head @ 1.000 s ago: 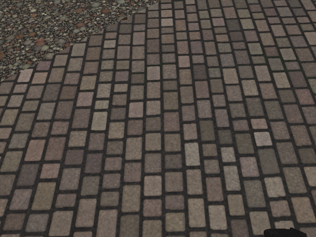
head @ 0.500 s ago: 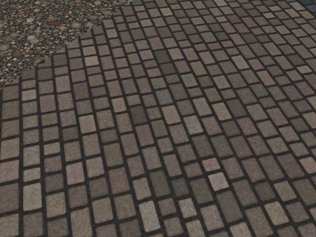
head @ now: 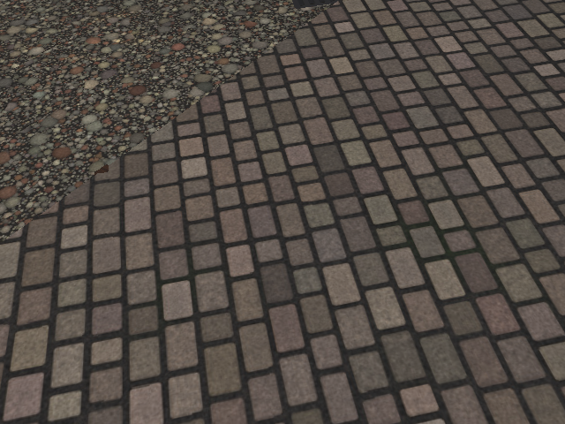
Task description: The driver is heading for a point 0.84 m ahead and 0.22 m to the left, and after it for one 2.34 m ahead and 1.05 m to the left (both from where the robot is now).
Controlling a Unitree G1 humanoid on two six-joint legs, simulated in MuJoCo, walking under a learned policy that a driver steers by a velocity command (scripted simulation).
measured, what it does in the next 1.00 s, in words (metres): walks ahead: left foot, then right foot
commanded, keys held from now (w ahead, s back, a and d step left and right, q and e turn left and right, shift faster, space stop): w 0.54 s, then w+q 0.46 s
